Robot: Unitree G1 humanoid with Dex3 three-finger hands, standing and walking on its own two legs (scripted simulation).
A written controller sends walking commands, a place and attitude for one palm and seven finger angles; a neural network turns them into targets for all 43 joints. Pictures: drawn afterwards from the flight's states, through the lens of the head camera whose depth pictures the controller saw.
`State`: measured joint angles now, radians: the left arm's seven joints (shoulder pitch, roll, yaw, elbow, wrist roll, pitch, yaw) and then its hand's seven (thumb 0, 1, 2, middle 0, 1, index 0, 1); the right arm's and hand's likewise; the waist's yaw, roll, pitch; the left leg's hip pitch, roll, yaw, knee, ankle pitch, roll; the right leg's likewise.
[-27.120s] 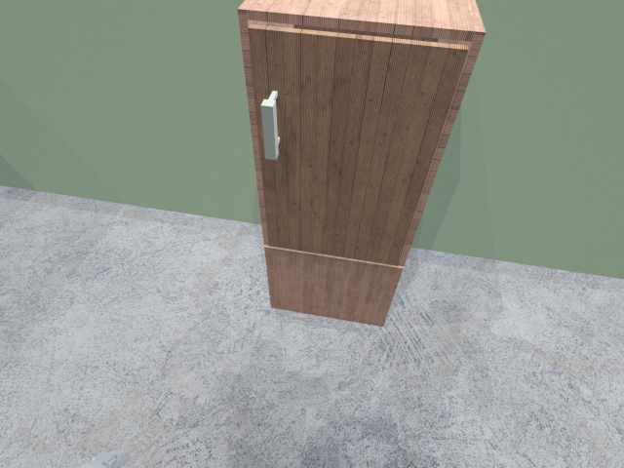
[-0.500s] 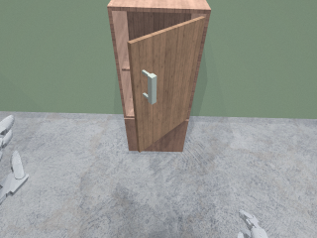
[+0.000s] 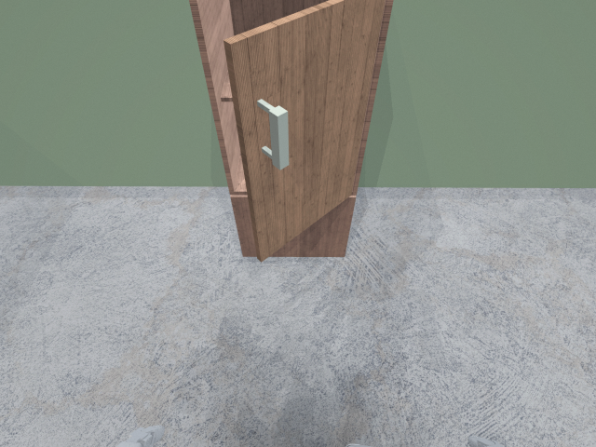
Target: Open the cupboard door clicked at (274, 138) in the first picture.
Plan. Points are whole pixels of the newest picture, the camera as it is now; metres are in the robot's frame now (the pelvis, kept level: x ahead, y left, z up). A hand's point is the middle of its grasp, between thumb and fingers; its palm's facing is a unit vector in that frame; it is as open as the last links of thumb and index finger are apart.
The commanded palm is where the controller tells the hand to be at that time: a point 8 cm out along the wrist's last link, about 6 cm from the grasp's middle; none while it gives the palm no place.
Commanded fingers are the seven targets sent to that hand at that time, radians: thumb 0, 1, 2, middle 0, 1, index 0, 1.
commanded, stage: let the arm hang, fingers relaxed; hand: left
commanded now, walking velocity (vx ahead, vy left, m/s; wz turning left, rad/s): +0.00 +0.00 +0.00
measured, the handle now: (272, 134) +0.62 +0.07 +0.06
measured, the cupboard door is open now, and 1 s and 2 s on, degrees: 43 43 43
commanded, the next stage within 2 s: look to check the result in 0.82 s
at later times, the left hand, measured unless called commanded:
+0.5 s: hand out of the picture +0.07 +0.23 -0.14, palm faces +0.04 -0.93 -0.36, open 7.4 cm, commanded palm none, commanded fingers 0.00 0.90 0.90 -0.20 -0.30 -0.20 -0.30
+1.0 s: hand out of the picture +0.10 +0.19 -0.15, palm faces +0.01 -0.96 -0.28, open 7.4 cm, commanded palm none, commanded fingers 0.00 0.90 0.90 -0.20 -0.30 -0.20 -0.30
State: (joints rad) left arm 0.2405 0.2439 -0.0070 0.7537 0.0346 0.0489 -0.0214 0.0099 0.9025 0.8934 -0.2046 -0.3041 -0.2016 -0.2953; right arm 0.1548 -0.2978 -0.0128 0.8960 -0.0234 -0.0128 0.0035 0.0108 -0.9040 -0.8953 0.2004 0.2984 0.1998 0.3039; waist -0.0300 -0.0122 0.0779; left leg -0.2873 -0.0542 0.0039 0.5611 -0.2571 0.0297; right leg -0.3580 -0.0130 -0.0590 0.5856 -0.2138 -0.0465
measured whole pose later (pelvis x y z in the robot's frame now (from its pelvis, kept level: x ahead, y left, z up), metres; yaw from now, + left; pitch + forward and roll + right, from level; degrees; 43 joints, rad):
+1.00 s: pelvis +0.04 -0.02 +0.02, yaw +1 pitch -1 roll +0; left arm 0.13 0.25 0.02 1.14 0.01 -0.02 0.01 0.00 0.90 0.89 -0.21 -0.30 -0.20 -0.30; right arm 0.19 -0.28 -0.01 1.13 -0.02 0.00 -0.02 0.01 -0.91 -0.90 0.20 0.30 0.20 0.30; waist -0.01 0.01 0.06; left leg -0.10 -0.01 -0.03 0.32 -0.20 -0.01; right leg -0.15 0.04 -0.09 0.32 -0.15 -0.07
